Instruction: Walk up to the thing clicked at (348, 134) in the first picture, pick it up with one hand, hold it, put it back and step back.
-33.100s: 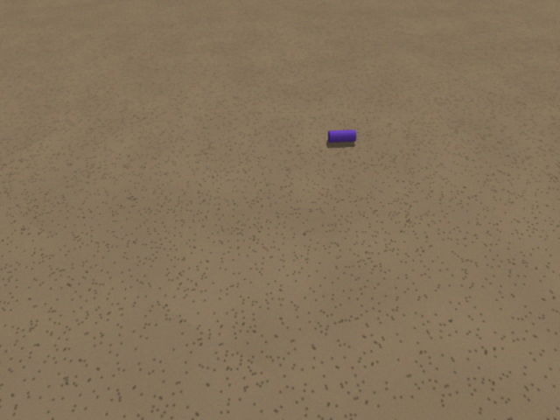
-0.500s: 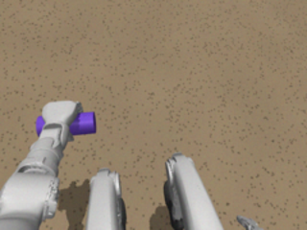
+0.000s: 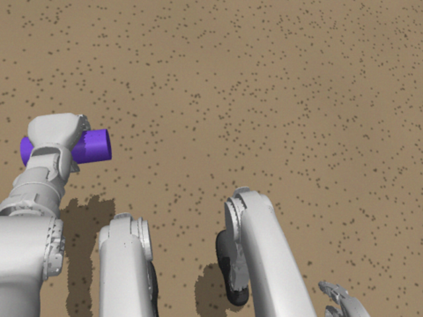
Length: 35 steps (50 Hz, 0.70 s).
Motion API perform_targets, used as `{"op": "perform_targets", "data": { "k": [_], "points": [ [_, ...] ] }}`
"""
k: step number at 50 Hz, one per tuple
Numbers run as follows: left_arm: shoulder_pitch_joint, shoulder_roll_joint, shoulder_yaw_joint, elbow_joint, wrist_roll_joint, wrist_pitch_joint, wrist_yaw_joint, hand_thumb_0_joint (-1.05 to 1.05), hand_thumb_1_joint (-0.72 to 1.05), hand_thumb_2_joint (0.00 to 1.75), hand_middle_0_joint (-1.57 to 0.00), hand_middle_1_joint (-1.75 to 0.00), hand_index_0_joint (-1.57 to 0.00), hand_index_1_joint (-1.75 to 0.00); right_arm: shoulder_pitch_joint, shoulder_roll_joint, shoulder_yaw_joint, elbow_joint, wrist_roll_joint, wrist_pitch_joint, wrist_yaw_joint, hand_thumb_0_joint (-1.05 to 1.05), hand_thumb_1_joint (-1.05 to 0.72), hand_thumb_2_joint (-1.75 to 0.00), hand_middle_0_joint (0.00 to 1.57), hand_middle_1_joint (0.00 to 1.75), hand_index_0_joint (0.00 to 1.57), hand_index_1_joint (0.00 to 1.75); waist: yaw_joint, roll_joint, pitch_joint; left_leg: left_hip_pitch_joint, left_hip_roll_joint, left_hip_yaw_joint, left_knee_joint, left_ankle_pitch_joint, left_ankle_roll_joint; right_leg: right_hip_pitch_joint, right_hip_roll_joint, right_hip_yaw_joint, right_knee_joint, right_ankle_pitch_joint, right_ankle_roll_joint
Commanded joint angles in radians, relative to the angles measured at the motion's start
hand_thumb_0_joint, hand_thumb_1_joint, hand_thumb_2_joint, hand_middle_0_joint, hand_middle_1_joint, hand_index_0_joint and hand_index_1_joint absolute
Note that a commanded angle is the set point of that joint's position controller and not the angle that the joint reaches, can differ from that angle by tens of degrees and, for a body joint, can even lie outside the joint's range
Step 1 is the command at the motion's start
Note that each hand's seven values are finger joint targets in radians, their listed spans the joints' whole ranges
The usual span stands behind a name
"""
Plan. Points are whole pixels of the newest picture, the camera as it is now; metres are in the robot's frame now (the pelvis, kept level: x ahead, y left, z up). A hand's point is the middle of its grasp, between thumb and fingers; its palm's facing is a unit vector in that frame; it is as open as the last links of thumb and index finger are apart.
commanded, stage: crouch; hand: left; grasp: from above
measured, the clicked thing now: (70, 148) +0.48 +0.23 -0.19
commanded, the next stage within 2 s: lower in 0.48 s
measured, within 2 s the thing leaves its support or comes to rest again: neither
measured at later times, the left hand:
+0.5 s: hand (75, 151) +0.48 +0.22 -0.22, palm faces -0.47 -0.02 -0.88, open 9.6 cm
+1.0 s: hand (82, 154) +0.48 +0.22 -0.27, palm faces -0.47 -0.03 -0.88, open 9.6 cm
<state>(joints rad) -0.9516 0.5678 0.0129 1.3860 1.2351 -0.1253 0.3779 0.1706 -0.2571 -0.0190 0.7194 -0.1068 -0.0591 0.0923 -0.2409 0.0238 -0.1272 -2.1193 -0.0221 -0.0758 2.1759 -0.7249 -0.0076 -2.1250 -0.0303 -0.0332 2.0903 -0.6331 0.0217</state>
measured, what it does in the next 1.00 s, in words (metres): lowers itself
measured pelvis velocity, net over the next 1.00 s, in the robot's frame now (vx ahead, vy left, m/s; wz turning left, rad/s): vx -0.01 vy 0.00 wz -0.06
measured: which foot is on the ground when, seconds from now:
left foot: down 0.00-1.00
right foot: down 0.00-1.00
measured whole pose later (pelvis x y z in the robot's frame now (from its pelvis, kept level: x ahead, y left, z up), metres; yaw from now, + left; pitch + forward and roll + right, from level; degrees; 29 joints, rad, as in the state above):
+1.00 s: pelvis -0.01 +0.00 -0.08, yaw -3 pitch +35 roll -8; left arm -1.08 0.73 0.07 1.62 1.32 -0.19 0.48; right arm 0.19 -0.29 0.09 0.72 -0.17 -0.10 0.15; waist -0.33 -0.01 -0.02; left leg -2.33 -0.03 -0.12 2.43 -0.72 -0.01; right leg -2.31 -0.02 -0.07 2.30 -0.61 0.04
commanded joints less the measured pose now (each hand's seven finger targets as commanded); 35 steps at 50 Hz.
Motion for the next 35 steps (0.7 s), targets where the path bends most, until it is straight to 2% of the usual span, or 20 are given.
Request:
{"op": "perform_targets", "data": {
  "k": [1, 2, 3, 6, 7, 9, 10, 11, 15, 17, 18, 20, 22, 24, 27, 29, 31, 33, 34, 35],
  "points": [
    [-0.367, 0.236, 0.033, -0.114, -0.006, -0.002, 0.053, 0.00, 0.73, 0.74, -1.12, -0.52, -1.11, -0.53, 0.228, -0.222, -0.067, -0.010, -0.007, -0.008, -0.003, 0.00, -0.90, -0.90, 0.20, 0.30, 0.20, 0.30, -0.021, 0.212, -0.686, 0.436, -0.012, 0.066, -0.219, 0.249, 0.031, 0.391, 0.026, -0.057, -0.180, 0.208, -0.057],
    [-0.419, 0.253, 0.035, -0.151, -0.008, -0.008, 0.056, 0.00, 0.72, 0.73, -1.11, -0.51, -1.10, -0.52, 0.223, -0.223, -0.065, -0.007, -0.008, -0.007, -0.002, 0.00, -0.90, -0.90, 0.20, 0.30, 0.20, 0.30, -0.020, 0.231, -0.715, 0.431, -0.014, 0.069, -0.214, 0.242, 0.031, 0.393, 0.031, -0.057, -0.172, 0.202, -0.060],
    [-0.382, 0.238, 0.033, -0.097, 0.000, -0.006, 0.054, 0.00, 0.71, 0.74, -1.11, -0.52, -1.10, -0.53, 0.236, -0.222, -0.062, -0.007, -0.010, -0.009, 0.000, 0.00, -0.90, -0.90, 0.20, 0.30, 0.20, 0.30, -0.030, 0.225, -0.688, 0.441, -0.012, 0.064, -0.210, 0.251, 0.029, 0.377, 0.027, -0.060, -0.166, 0.208, -0.058],
    [-0.454, 0.273, 0.035, -0.134, 0.000, -0.017, 0.059, 0.00, 0.71, 0.75, -1.10, -0.54, -1.09, -0.55, 0.230, -0.229, -0.058, 0.000, -0.010, -0.005, 0.002, 0.00, -0.90, -0.90, 0.20, 0.30, 0.20, 0.30, -0.029, 0.239, -0.723, 0.414, -0.014, 0.073, -0.181, 0.242, 0.034, 0.386, 0.034, -0.059, -0.150, 0.208, -0.058],
    [-0.382, 0.261, 0.040, -0.055, 0.005, -0.010, 0.061, 0.00, 0.72, 0.74, -1.10, -0.55, -1.10, -0.55, 0.244, -0.230, -0.054, 0.002, -0.012, -0.008, 0.005, 0.00, -0.90, -0.90, 0.20, 0.30, 0.20, 0.30, -0.029, 0.215, -0.673, 0.406, -0.013, 0.066, -0.183, 0.247, 0.031, 0.364, 0.027, -0.062, -0.142, 0.207, -0.058],
    [-0.474, 0.287, 0.046, -0.122, 0.006, -0.022, 0.067, 0.00, 0.72, 0.75, -1.10, -0.56, -1.10, -0.56, 0.245, -0.241, -0.052, 0.006, -0.015, -0.008, 0.005, 0.00, -0.90, -0.90, 0.20, 0.30, 0.20, 0.30, -0.034, 0.250, -0.715, 0.402, -0.012, 0.067, -0.170, 0.238, 0.032, 0.352, 0.031, -0.066, -0.130, 0.203, -0.060],
    [-0.435, 0.288, 0.048, -0.076, 0.014, -0.018, 0.070, 0.00, 0.71, 0.76, -1.11, -0.54, -1.10, -0.55, 0.245, -0.239, -0.049, 0.005, -0.013, -0.008, 0.005, 0.00, -0.90, -0.90, 0.20, 0.30, 0.20, 0.30, -0.028, 0.261, -0.694, 0.415, -0.012, 0.060, -0.180, 0.238, 0.027, 0.323, 0.029, -0.070, -0.120, 0.192, -0.064],
    [-0.434, 0.265, 0.040, -0.063, 0.015, -0.019, 0.071, 0.00, 0.73, 0.73, -1.10, -0.57, -1.10, -0.56, 0.251, -0.241, -0.046, 0.002, -0.018, -0.010, 0.009, 0.00, -0.90, -0.90, 0.20, 0.30, 0.20, 0.30, -0.044, 0.263, -0.670, 0.405, -0.011, 0.060, -0.174, 0.231, 0.026, 0.315, 0.026, -0.072, -0.118, 0.188, -0.062],
    [-0.433, 0.280, 0.041, -0.039, 0.018, -0.021, 0.078, 0.00, 0.71, 0.74, -1.09, -0.57, -1.09, -0.57, 0.253, -0.248, -0.034, 0.009, -0.018, -0.012, 0.012, 0.00, -0.90, -0.90, 0.20, 0.30, 0.20, 0.30, -0.041, 0.259, -0.668, 0.394, -0.014, 0.056, -0.159, 0.229, 0.026, 0.299, 0.028, -0.080, -0.099, 0.186, -0.063],
    [-0.492, 0.299, 0.042, -0.066, 0.020, -0.025, 0.080, 0.00, 0.71, 0.75, -1.09, -0.55, -1.08, -0.56, 0.254, -0.256, -0.032, 0.009, -0.021, -0.013, 0.014, 0.00, -0.90, -0.90, 0.20, 0.30, 0.20, 0.30, -0.051, 0.279, -0.680, 0.389, -0.012, 0.055, -0.149, 0.216, 0.026, 0.285, 0.031, -0.083, -0.089, 0.178, -0.064],
    [-0.468, 0.292, 0.041, -0.035, 0.017, -0.024, 0.080, 0.00, 0.70, 0.77, -1.10, -0.57, -1.09, -0.58, 0.256, -0.253, -0.026, 0.007, -0.024, -0.014, 0.017, 0.00, -0.90, -0.90, 0.20, 0.30, 0.20, 0.30, -0.060, 0.279, -0.648, 0.371, -0.014, 0.057, -0.146, 0.212, 0.026, 0.289, 0.029, -0.083, -0.086, 0.176, -0.062],
    [-0.454, 0.291, 0.045, -0.020, 0.023, -0.022, 0.082, 0.00, 0.71, 0.74, -1.09, -0.58, -1.09, -0.58, 0.263, -0.261, -0.024, 0.008, -0.027, -0.016, 0.017, 0.00, -0.90, -0.90, 0.20, 0.30, 0.20, 0.30, -0.060, 0.262, -0.654, 0.378, -0.014, 0.051, -0.142, 0.208, 0.025, 0.274, 0.025, -0.087, -0.085, 0.172, -0.060],
    [-0.508, 0.313, 0.045, -0.058, 0.021, -0.031, 0.083, 0.00, 0.70, 0.74, -1.08, -0.57, -1.08, -0.58, 0.257, -0.261, -0.021, 0.011, -0.026, -0.016, 0.018, 0.00, -0.90, -0.90, 0.20, 0.30, 0.20, 0.30, -0.064, 0.290, -0.675, 0.363, -0.016, 0.059, -0.128, 0.204, 0.028, 0.281, 0.031, -0.085, -0.079, 0.172, -0.063],
    [-0.470, 0.302, 0.037, -0.015, 0.025, -0.031, 0.083, 0.00, 0.71, 0.76, -1.09, -0.58, -1.09, -0.59, 0.262, -0.262, -0.016, 0.014, -0.027, -0.018, 0.020, 0.00, -0.90, -0.90, 0.20, 0.30, 0.20, 0.30, -0.067, 0.258, -0.639, 0.333, -0.016, 0.061, -0.116, 0.198, 0.032, 0.285, 0.032, -0.088, -0.080, 0.171, -0.060],
    [-0.451, 0.323, 0.051, -0.021, 0.033, -0.031, 0.086, 0.00, 0.72, 0.76, -1.10, -0.59, -1.10, -0.60, 0.274, -0.268, -0.009, 0.010, -0.030, -0.020, 0.024, 0.00, -0.91, -0.90, 0.20, 0.30, 0.20, 0.30, -0.059, 0.280, -0.665, 0.361, -0.014, 0.056, -0.109, 0.241, 0.027, 0.289, 0.029, -0.092, -0.060, 0.206, -0.060],
    [-0.495, 0.330, 0.047, -0.056, 0.029, -0.035, 0.089, 0.00, 0.72, 0.75, -1.10, -0.59, -1.10, -0.59, 0.264, -0.267, -0.011, 0.012, -0.028, -0.020, 0.025, 0.00, -0.91, -0.90, 0.20, 0.30, 0.20, 0.30, -0.061, 0.295, -0.681, 0.355, -0.014, 0.060, -0.096, 0.243, 0.029, 0.291, 0.034, -0.092, -0.054, 0.213, -0.061],
    [-0.491, 0.329, 0.050, -0.016, 0.031, -0.031, 0.094, 0.00, 0.70, 0.77, -1.12, -0.58, -1.10, -0.61, 0.266, -0.273, -0.008, 0.013, -0.029, -0.020, 0.026, 0.00, -0.91, -0.90, 0.20, 0.30, 0.20, 0.30, -0.071, 0.277, -0.645, 0.330, -0.013, 0.055, -0.092, 0.233, 0.030, 0.263, 0.031, -0.095, -0.051, 0.205, -0.060],
    [-0.473, 0.292, 0.027, 0.076, 0.029, -0.031, 0.092, 0.00, 0.71, 0.78, -1.14, -0.57, -1.11, -0.60, 0.263, -0.268, 0.004, 0.018, -0.038, -0.025, 0.030, 0.00, -0.91, -0.90, 0.20, 0.30, 0.20, 0.30, -0.099, 0.236, -0.576, 0.276, -0.013, 0.056, -0.072, 0.202, 0.036, 0.256, 0.035, -0.099, -0.052, 0.182, -0.057],
    [-0.492, 0.300, 0.032, 0.056, 0.031, -0.038, 0.092, 0.00, 0.71, 0.78, -1.12, -0.58, -1.10, -0.60, 0.271, -0.272, 0.008, 0.017, -0.041, -0.028, 0.031, 0.00, -0.91, -0.90, 0.20, 0.30, 0.20, 0.30, -0.107, 0.234, -0.569, 0.267, -0.014, 0.056, -0.064, 0.207, 0.037, 0.266, 0.036, -0.100, -0.052, 0.189, -0.054],
    [-0.514, 0.337, 0.046, 0.030, 0.030, -0.044, 0.096, 0.00, 0.68, 0.76, -1.11, -0.57, -1.09, -0.59, 0.260, -0.275, 0.011, 0.019, -0.040, -0.030, 0.030, 0.00, -0.91, -0.90, 0.20, 0.30, 0.20, 0.30, -0.083, 0.246, -0.594, 0.261, -0.015, 0.053, -0.066, 0.202, 0.037, 0.262, 0.037, -0.101, -0.043, 0.182, -0.057]
  ]
}}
